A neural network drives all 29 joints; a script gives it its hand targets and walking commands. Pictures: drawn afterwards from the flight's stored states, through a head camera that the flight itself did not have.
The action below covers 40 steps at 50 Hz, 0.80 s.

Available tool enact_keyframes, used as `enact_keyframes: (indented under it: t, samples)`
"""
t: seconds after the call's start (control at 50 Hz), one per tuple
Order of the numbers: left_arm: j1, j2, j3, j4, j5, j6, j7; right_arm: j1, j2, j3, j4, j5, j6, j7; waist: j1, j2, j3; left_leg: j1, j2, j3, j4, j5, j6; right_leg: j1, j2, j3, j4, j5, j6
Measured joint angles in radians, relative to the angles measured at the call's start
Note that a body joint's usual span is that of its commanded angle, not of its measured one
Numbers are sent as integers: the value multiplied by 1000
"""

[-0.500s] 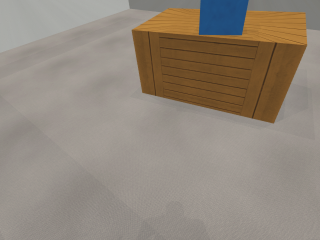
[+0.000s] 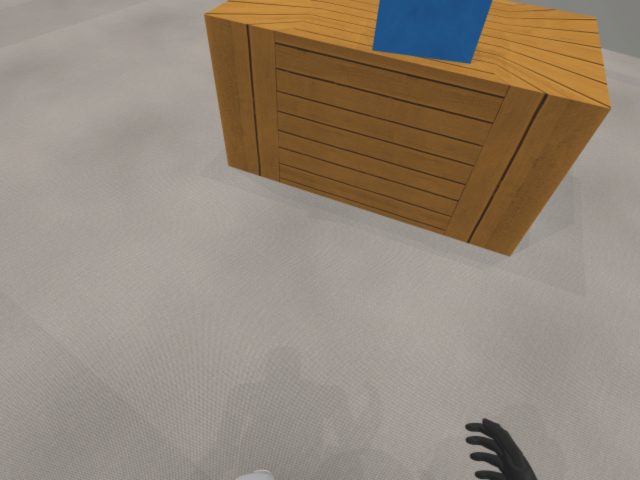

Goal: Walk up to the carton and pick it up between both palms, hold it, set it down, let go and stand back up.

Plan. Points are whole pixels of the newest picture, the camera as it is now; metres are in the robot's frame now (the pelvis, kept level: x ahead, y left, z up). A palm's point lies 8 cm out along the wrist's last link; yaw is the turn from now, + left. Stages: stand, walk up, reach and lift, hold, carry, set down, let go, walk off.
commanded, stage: walk up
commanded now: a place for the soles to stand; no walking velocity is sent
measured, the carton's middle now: out of the picture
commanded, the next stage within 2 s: none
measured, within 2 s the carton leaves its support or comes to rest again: neither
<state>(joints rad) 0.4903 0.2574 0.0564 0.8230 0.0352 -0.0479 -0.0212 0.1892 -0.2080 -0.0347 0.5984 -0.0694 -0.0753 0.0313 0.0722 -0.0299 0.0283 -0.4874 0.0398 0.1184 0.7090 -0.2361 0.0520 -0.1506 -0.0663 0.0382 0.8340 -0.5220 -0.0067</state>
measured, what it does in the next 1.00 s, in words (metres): walks ahead: right foot, then left foot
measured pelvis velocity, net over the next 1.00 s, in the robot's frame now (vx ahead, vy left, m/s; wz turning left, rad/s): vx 0.50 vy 0.02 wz -0.20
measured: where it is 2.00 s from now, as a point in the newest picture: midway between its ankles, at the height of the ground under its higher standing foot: (349, 287)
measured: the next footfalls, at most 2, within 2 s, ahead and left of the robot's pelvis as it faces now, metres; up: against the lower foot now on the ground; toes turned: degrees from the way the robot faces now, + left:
right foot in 0.46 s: +0.41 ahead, -0.13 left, +0.00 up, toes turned -17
left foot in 0.94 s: +0.64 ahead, +0.09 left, +0.00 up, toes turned -6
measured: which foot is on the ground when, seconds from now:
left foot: down 0.00-0.50, up 0.52-0.92, down 0.94-1.00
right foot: up 0.00-0.44, down 0.46-0.94, up 0.96-1.00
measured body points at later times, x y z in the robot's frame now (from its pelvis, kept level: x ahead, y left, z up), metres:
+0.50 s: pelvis +0.27 -0.01 -0.01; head +0.30 -0.03 +0.43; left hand +0.50 +0.15 -0.10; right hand +0.15 -0.24 -0.14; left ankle +0.09 +0.10 -0.69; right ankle +0.37 -0.11 -0.71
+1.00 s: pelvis +0.50 +0.02 +0.00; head +0.52 +0.04 +0.45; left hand +0.55 +0.28 -0.13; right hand +0.59 -0.24 -0.08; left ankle +0.60 +0.09 -0.71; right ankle +0.38 -0.10 -0.68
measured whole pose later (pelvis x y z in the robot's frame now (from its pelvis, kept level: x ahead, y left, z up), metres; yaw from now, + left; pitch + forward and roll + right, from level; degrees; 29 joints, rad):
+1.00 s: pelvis +0.50 +0.02 +0.00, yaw -12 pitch -1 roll -1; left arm 0.48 0.28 0.04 0.76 0.03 -0.03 -0.02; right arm 0.30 -0.22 -0.02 0.58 -0.05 -0.06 0.04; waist 0.05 -0.03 0.05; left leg -0.43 0.04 0.11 0.67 -0.21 0.05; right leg -0.22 -0.06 -0.04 0.86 -0.50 -0.03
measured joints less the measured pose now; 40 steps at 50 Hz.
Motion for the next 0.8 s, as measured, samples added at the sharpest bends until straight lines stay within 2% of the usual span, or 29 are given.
enact_keyframes:
  t: [0.04,0.06,0.1,0.18,0.26,0.34,0.44,0.46,0.48,0.5,0.54,0.56,0.6,0.64,0.7,0.76,0.8]
  samples:
    - [-11,0,1,-22,-1,14,1,27,-6,8,6,15,-1,-18,-20,20,1,50,27,24,1,-36,-2,-135,41,8,291,29,-6]
    - [-18,5,3,-34,3,22,-1,50,-9,9,14,23,-2,-26,-34,24,0,88,33,36,-18,-53,1,-194,50,-1,379,66,-4]
    - [-42,21,11,-59,7,26,-9,107,-23,11,38,33,-7,-35,-61,19,0,171,33,59,-87,-65,-5,-291,47,-14,430,140,0]
    - [-122,43,21,-120,2,16,-23,229,-61,-4,104,23,-19,-35,-95,11,20,300,19,85,-191,-80,0,-430,32,-3,339,225,16]
    - [-193,19,15,-163,0,12,-37,312,-74,-2,147,19,-8,-27,-106,17,53,400,11,123,-227,-131,-5,-495,8,-24,147,350,22]
    - [-250,-21,-9,-183,5,20,-44,356,-62,12,154,28,-2,-25,-135,22,71,486,3,159,-243,-197,-24,-472,9,-84,-63,438,-10]
    - [-306,-60,-28,-211,10,16,-38,408,-51,29,152,32,24,-28,-159,43,57,573,22,194,-211,-314,-64,-385,65,-154,-195,427,-59]
    - [-313,-63,-30,-219,13,8,-34,423,-51,33,151,33,30,-27,-155,45,49,569,33,193,-155,-349,-66,-353,80,-158,-213,420,-72]
    - [-324,-70,-29,-218,19,-1,-26,422,-55,36,154,35,39,-26,-136,63,54,546,61,181,-54,-347,-54,-349,104,-161,-183,394,-82]
    - [-328,-69,-30,-222,25,-6,-15,410,-54,40,152,39,50,-25,-122,68,63,492,70,129,103,-312,-39,-357,119,-160,-129,350,-88]
    - [-323,-54,-32,-215,15,0,14,373,-47,46,122,43,71,-24,-102,54,78,348,35,9,435,-291,-43,-335,123,-149,-82,282,-92]
    - [-314,-47,-32,-207,8,6,29,352,-46,46,102,44,76,-22,-92,48,84,274,24,-25,560,-259,-47,-302,118,-146,-104,297,-90]
    - [-281,-38,-30,-185,0,5,46,300,-53,36,62,50,77,-16,-74,49,89,133,21,-69,685,-209,-54,-231,112,-143,-165,289,-82]
    - [-235,-27,-29,-155,0,-8,50,247,-66,21,16,47,71,-7,-57,54,88,19,31,-95,662,-163,-60,-159,104,-135,-245,290,-73]
    - [-163,-7,-27,-113,6,-18,44,180,-86,3,-32,34,61,8,-36,58,74,-98,53,-120,541,-102,-78,-77,84,-120,-334,299,-63]
    - [-109,8,-24,-82,3,-25,31,135,-92,-7,-43,24,53,22,-29,65,55,-136,79,-121,330,-14,-84,-13,67,-121,-393,291,-44]
    - [-83,15,-19,-78,-2,-29,21,117,-82,-10,-39,22,47,32,-23,67,48,-120,89,-109,176,54,-71,14,60,-127,-400,270,-28]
